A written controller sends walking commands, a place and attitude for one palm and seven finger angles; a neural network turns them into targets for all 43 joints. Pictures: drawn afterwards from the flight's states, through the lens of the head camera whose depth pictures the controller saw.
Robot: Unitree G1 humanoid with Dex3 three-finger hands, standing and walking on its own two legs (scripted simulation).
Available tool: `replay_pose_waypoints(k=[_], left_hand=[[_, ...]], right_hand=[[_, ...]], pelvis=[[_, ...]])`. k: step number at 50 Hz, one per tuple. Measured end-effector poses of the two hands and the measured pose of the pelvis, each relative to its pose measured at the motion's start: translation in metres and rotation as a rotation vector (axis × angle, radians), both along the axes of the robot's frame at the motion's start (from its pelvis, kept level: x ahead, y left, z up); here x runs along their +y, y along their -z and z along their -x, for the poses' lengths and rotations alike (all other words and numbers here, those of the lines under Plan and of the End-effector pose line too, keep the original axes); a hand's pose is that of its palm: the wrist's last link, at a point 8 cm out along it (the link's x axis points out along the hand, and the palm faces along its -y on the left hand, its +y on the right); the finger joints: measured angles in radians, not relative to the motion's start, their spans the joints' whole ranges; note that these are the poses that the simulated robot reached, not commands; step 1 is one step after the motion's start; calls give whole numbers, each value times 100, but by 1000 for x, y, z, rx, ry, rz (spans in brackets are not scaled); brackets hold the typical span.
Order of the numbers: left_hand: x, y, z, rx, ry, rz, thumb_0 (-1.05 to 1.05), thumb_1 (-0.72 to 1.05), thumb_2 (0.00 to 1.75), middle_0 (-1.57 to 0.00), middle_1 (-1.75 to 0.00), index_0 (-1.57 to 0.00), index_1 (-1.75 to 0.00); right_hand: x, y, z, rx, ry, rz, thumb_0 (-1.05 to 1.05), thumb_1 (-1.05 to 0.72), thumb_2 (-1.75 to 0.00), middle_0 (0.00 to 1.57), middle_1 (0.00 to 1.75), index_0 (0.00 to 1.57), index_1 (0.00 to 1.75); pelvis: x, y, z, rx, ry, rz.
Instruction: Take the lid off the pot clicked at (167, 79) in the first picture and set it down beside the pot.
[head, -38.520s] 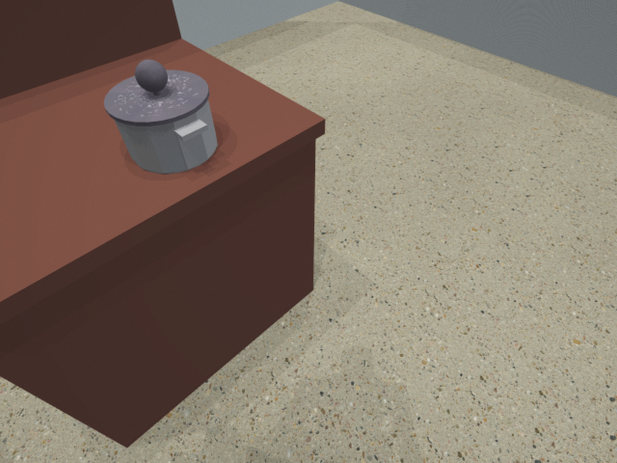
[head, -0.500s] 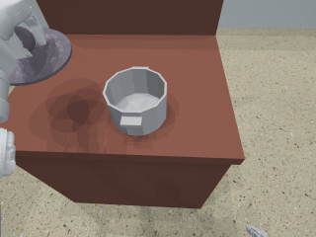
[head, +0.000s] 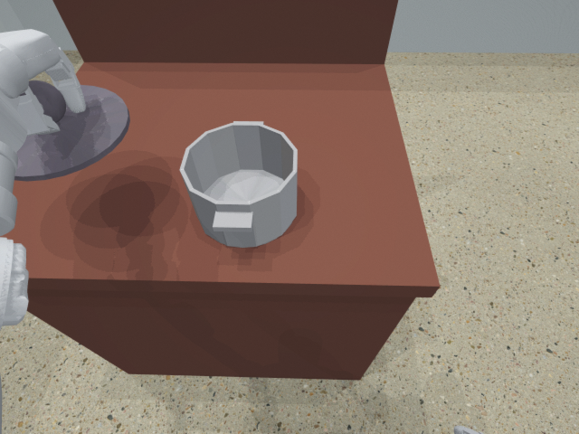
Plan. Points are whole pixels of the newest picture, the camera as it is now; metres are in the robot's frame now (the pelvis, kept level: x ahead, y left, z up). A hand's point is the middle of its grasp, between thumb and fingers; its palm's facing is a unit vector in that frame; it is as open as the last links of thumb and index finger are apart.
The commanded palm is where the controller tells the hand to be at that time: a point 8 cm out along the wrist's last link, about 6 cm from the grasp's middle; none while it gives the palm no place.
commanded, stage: lower the lid onto the table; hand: left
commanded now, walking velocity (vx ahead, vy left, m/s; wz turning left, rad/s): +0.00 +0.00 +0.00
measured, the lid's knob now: (40, 103) +0.48 +0.31 +0.21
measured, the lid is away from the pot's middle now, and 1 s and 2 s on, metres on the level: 0.24 0.23 0.23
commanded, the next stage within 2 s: none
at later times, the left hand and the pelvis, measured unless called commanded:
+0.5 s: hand (39, 133) +0.46 +0.32 +0.18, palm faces -0.33 -0.12 -0.94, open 7.3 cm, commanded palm +0.46 +0.31 +0.25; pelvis +0.01 +0.01 +0.00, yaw +0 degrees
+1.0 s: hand (73, 141) +0.48 +0.29 +0.15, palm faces -0.36 -0.12 -0.92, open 7.3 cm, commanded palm +0.47 +0.29 +0.22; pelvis +0.02 +0.02 +0.00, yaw +1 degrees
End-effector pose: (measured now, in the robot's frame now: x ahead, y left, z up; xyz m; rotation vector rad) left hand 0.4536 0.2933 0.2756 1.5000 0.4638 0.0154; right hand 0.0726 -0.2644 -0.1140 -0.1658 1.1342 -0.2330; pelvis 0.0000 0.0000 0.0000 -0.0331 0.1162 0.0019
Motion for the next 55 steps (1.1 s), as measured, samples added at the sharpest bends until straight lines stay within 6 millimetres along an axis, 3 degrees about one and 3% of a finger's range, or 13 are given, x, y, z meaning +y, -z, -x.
replay_pose_waypoints(k=[7,25,38,49,55], left_hand=[[-1,9,-4,1,27,22,4,6,104,-69,-78,-85,-87],[24,40,-4,59,21,42,3,6,104,-69,-78,-85,-87],[11,57,-13,91,94,51,3,6,104,-68,-78,-85,-87],[3,66,-23,79,144,71,3,6,104,-68,-78,-84,-87],[1,83,-24,130,142,41,3,6,104,-68,-78,-84,-87]], right_hand=[[0,-1,4,5,9,8,1,-91,-90,20,30,20,30],[-1,-5,7,44,12,40,1,-91,-90,20,30,20,30],[15,-1,-8,24,-12,20,1,-90,-90,20,30,20,30],[20,1,-3,47,-6,7,1,-90,-90,20,30,20,30],[19,2,-3,68,-4,6,1,-90,-90,20,30,20,30]], pelvis=[[1,0,-1,3,4,1],[8,1,-7,16,-5,11],[17,2,-10,25,-13,16],[21,3,-17,38,-16,18],[22,3,-19,43,-19,21]])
